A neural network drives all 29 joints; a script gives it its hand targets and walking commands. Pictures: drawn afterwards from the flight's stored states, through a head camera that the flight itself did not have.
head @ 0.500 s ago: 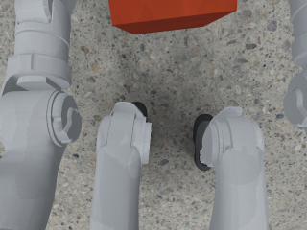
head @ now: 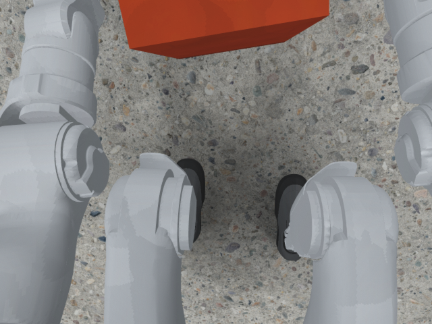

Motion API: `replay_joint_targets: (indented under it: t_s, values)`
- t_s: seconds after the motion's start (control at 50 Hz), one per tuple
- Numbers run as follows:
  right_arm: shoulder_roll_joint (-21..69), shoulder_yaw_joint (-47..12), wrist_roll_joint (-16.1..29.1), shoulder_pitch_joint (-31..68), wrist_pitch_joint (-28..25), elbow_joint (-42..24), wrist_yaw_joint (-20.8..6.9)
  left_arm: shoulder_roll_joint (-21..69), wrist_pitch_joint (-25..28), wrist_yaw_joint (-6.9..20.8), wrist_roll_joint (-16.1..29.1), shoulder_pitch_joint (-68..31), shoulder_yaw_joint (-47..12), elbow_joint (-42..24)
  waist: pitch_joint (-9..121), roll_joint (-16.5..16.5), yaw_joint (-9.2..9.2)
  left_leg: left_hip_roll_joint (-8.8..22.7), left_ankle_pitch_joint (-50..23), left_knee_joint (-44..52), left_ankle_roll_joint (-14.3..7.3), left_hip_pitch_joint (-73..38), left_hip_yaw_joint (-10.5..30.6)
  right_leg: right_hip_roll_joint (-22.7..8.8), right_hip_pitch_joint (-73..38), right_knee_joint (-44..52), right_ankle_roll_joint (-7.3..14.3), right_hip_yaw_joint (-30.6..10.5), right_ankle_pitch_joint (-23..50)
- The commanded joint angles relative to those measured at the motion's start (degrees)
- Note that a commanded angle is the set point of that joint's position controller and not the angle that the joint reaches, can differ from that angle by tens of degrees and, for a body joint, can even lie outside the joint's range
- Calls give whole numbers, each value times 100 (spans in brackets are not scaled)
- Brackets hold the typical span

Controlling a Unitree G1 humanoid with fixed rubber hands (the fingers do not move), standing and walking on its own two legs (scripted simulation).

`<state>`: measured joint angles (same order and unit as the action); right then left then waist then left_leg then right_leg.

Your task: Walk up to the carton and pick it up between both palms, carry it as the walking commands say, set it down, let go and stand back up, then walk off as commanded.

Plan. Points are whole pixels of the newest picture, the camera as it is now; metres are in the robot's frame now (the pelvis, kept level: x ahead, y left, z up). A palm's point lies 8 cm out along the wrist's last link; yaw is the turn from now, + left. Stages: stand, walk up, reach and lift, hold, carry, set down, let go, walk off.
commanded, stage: reach and lift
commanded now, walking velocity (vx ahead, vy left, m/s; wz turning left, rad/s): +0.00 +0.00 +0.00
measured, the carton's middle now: out of the picture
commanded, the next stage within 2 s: none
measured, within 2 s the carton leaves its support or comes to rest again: leaves its support in 1.38 s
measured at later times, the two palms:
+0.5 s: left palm out of the picture +0.55 +0.21 -0.17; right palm out of the picture +0.59 -0.09 -0.17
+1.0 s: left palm out of the picture +0.55 +0.21 -0.18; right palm out of the picture +0.59 -0.09 -0.17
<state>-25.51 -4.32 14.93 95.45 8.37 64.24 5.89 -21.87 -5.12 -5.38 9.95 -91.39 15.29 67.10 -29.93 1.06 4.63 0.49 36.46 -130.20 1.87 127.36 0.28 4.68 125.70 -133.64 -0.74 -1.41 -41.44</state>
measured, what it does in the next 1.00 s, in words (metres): stands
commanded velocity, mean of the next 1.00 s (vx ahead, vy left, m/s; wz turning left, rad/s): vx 0.00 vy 0.00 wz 0.00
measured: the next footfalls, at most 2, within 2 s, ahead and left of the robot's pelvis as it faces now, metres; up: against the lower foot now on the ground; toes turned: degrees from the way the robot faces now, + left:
none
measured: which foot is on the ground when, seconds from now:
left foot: down 0.00-1.00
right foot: down 0.00-1.00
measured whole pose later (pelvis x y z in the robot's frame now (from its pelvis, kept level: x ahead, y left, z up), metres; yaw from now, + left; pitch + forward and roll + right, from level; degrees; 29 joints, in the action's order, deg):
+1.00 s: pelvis +0.00 +0.00 -0.01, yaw +0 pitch +33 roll +3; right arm -16.6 9.6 3.2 94.4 10.8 61.6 2.6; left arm -19.3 -11.1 -0.1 7.0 -86.5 15.5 57.8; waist -29.9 1.3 4.3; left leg -0.3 37.9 -131.9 2.1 126.6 -0.1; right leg 5.4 125.1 -135.5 -1.2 -2.3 -42.9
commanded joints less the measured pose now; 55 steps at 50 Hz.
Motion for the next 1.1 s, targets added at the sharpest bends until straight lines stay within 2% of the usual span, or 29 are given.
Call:
replay_joint_targets:
  t_s: [0.0,0.06,0.1,0.2,0.24,0.32,0.4,0.48,0.5,0.54,0.6,0.68,0.72,0.8,0.86,1.08]
  values:
    - [-400,218,-68,1849,-160,-719,24,-1014,155,18,36,-1528,-8,-1008,8507,408,556,-162,-3777,864,-38,-3926,-398,-170,-3884,1158,-229,87,3956]
    - [-519,378,-245,1988,-168,-737,99,-997,154,1,192,-1882,-112,-1379,8557,451,309,-199,-3773,846,-6,-4060,-349,-160,-3808,1153,-187,149,3836]
    - [-601,432,-309,2188,-170,-802,136,-1004,128,-31,272,-2096,-185,-1526,8551,474,245,-213,-3755,849,-4,-4243,-299,-154,-3653,1162,-171,198,3621]
    - [-645,366,-279,2463,-146,-762,110,-836,10,-72,256,-2182,-262,-1141,8020,400,353,-223,-3428,958,-13,-4516,-211,-172,-3158,1275,-156,266,2882]
    - [-529,243,-237,2475,-135,-660,47,-708,-26,-64,151,-2023,-203,-831,7690,456,494,-235,-3265,1017,-27,-4468,-207,-177,-3028,1316,-165,263,2647]
    - [-135,105,-236,2356,-152,-455,-96,-318,-42,-10,-104,-1762,-130,-463,7276,585,595,-278,-3131,1108,-45,-4323,-199,-128,-2964,1371,-194,260,2525]
    - [307,173,-378,2277,-190,-407,-153,-7,13,51,-356,-1770,1,-630,7264,649,553,-333,-3225,1087,-31,-4269,-235,-43,-3128,1367,-231,271,2775]
    - [672,249,-594,2369,-220,-586,-123,468,18,172,-399,-1899,-90,-884,7466,515,360,-398,-3313,1009,38,-4170,-299,15,-3531,1367,-212,225,3145]
    - [898,260,-666,2349,-217,-592,-136,673,7,225,-359,-2031,-204,-975,7506,520,258,-415,-3308,1022,54,-4167,-309,41,-3633,1372,-193,232,3219]
    - [1556,129,-675,2426,-189,-628,-230,1220,-21,348,-299,-2229,-418,-1181,7507,537,219,-433,-3297,1019,64,-4084,-319,88,-3698,1341,-164,218,3299]
    - [2766,-88,-676,2510,-108,-577,-512,2175,-92,619,-267,-2550,-709,-1318,7251,555,281,-467,-3212,988,50,-3926,-359,162,-3656,1350,-136,169,3215]
    - [4962,-332,-767,2582,52,-518,-1113,4232,-268,1276,-221,-3035,-1180,-1341,6726,683,219,-531,-2868,865,-14,-3321,-421,278,-3585,1299,-57,142,3067]
    - [5411,-224,-837,2399,147,-447,-1301,4663,-371,1494,-202,-3053,-1250,-1397,6493,744,148,-537,-2662,837,-61,-3116,-433,298,-3409,1280,-21,188,2917]
    - [5861,-103,-909,2166,289,-462,-1547,5129,-528,1775,-133,-3063,-1419,-1611,6265,583,150,-528,-2517,837,-62,-3028,-465,304,-3197,1267,61,240,2728]
    - [6083,-136,-890,2083,369,-502,-1638,5309,-603,1884,-47,-2991,-1509,-1723,6222,618,189,-534,-2581,822,-97,-3027,-458,289,-3122,1219,95,269,2727]
    - [6344,-430,-731,2024,492,-886,-1662,5569,-711,1920,236,-2938,-1852,-2155,6691,686,169,-574,-2933,783,-110,-3188,-458,267,-3600,1137,171,244,3169]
